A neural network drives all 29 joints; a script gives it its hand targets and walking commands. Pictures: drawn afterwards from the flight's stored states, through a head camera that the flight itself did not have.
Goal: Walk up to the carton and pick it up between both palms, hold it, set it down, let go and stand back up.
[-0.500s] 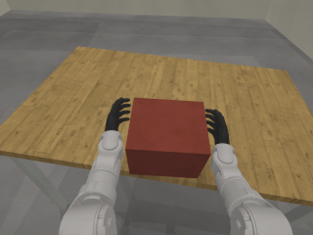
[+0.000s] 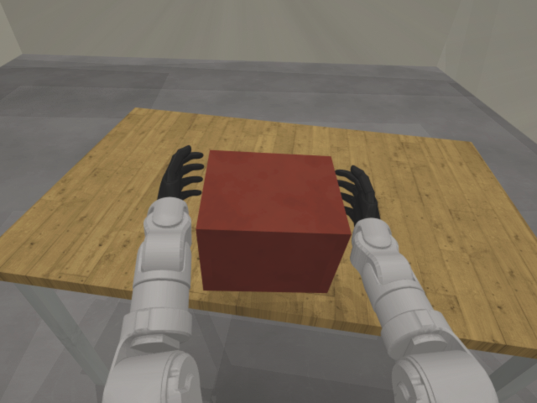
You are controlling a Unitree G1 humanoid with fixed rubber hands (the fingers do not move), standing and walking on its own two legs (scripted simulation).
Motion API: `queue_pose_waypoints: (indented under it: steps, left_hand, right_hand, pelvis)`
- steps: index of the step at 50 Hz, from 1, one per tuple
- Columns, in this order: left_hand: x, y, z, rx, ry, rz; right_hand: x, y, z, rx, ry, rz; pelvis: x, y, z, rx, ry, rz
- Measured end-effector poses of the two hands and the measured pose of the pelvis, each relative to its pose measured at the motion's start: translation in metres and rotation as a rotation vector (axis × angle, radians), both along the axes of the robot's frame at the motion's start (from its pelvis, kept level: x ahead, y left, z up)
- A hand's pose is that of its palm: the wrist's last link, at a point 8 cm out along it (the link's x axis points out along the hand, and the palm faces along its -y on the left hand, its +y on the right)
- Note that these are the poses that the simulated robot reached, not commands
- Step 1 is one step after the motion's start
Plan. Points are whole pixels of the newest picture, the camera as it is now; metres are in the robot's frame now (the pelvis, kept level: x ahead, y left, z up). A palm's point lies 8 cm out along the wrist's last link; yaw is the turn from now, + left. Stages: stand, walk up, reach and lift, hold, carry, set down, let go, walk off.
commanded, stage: reach and lift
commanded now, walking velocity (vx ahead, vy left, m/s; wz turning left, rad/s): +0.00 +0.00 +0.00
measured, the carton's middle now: (268, 221) +0.38 +0.01 +0.10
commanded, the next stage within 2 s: hold in 1.28 s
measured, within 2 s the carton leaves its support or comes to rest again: neither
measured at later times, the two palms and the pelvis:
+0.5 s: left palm (184, 186) +0.38 +0.14 +0.18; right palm (373, 215) +0.36 -0.15 +0.14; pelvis +0.01 +0.00 +0.00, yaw +0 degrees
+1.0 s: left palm (178, 180) +0.37 +0.14 +0.20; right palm (376, 210) +0.35 -0.15 +0.16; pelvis +0.00 -0.01 +0.00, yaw +1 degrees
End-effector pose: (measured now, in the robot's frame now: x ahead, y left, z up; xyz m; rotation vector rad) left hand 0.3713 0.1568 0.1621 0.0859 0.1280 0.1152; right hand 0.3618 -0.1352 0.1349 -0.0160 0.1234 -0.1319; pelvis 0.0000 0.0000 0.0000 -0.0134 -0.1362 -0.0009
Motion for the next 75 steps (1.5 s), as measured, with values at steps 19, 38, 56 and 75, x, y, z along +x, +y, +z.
queue_pose_waypoints:
  steps: [19, 38, 56, 75]
  left_hand:
    - [0.006, -0.013, 0.007, 0.011, 0.017, -0.019]
    - [-0.003, -0.005, 0.021, -0.006, -0.011, 0.012]
    - [-0.010, -0.017, 0.045, 0.009, -0.019, -0.023]
    - [-0.024, -0.004, 0.056, -0.013, -0.027, 0.006]
  right_hand:
    - [-0.001, -0.012, -0.005, 0.014, 0.012, -0.020]
    - [0.001, -0.004, 0.013, 0.002, -0.020, 0.009]
    - [-0.016, -0.014, 0.025, 0.033, -0.030, -0.029]
    - [-0.020, -0.002, 0.046, 0.012, -0.042, 0.000]
  pelvis:
    - [0.007, 0.000, -0.001, -0.004, -0.006, 0.004]
    - [0.014, -0.007, -0.001, -0.002, -0.042, 0.016]
    - [-0.001, -0.004, -0.001, -0.003, -0.052, 0.000]
    - [-0.015, -0.009, -0.001, -0.004, -0.061, 0.017]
